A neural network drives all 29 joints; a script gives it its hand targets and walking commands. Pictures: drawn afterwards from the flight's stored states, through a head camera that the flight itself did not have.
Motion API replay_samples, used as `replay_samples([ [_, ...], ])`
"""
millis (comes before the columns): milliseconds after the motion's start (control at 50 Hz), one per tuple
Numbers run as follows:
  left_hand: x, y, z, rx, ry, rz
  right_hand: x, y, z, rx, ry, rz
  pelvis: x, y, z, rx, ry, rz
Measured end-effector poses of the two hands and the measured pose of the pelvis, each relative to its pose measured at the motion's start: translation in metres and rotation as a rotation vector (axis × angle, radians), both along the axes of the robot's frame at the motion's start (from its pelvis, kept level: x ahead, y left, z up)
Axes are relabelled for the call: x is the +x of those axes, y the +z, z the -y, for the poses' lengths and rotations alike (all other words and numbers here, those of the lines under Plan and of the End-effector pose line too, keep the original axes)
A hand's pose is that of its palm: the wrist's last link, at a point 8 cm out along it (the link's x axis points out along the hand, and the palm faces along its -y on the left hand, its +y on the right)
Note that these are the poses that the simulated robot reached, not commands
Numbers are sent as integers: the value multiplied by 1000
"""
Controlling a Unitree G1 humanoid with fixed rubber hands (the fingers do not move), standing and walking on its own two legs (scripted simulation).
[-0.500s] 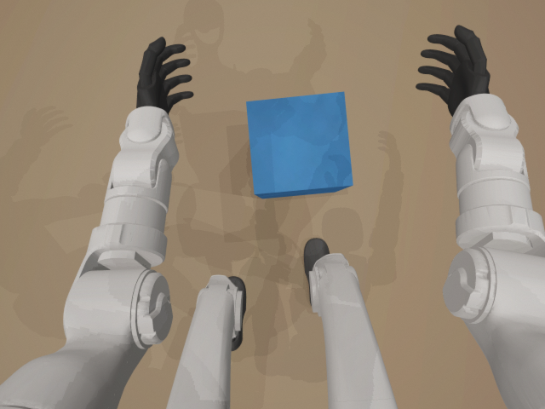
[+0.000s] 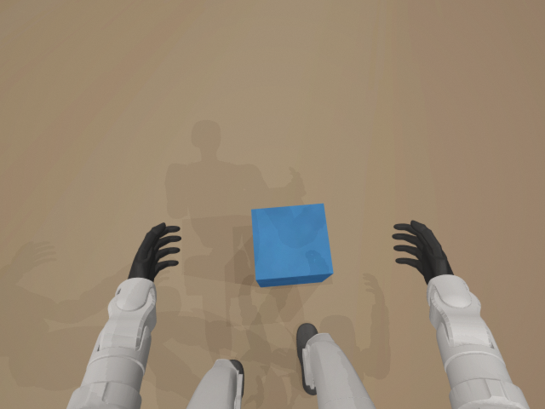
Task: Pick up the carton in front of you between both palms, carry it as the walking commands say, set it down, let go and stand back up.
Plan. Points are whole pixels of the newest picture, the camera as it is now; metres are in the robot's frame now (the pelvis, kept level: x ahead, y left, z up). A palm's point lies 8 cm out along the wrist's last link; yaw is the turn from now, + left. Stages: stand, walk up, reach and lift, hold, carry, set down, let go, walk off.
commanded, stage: let go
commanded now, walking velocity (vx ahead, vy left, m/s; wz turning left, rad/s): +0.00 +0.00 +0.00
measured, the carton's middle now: (289, 248) +0.43 -0.06 -0.60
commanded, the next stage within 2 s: stand in 0.76 s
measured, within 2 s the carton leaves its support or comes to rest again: neither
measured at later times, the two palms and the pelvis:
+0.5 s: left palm (53, 361) +0.20 +0.27 -0.02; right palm (436, 347) +0.19 -0.20 -0.03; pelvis +0.03 +0.04 +0.05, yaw +0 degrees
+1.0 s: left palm (29, 375) +0.18 +0.31 -0.04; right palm (472, 349) +0.18 -0.25 -0.04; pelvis +0.05 +0.03 +0.04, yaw +0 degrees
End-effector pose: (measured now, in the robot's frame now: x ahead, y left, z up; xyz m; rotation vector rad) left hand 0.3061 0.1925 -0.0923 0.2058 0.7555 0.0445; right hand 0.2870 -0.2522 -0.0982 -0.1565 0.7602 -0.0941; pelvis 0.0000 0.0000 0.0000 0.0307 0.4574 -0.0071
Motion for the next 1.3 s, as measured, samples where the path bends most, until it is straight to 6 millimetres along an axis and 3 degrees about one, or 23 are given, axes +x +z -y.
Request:
replay_samples([
  [240,-81,51,-46,-7,20,-15,-78,55,-33,-8,6,-24,23,37,-17,-35,4,267],
  [360,-106,67,-65,-6,26,-17,-99,70,-45,-9,18,-36,30,45,-28,-50,6,389],
  [500,-110,73,-76,-4,22,-22,-99,73,-52,-6,30,-44,33,46,-35,-60,6,481],
  [740,-101,73,-70,-6,19,-30,-93,74,-51,-16,17,-54,39,46,-35,-62,3,505],
  [860,-113,55,-92,97,52,-93,-96,65,-24,-124,-8,-72,40,39,-33,-51,4,466],
  [1000,-126,49,-120,177,95,-158,-105,54,1,-183,-14,-120,47,35,-30,-45,7,450],
  [1300,-137,42,-120,192,123,-214,-120,41,10,-190,-11,-200,50,36,-23,-38,18,459],
])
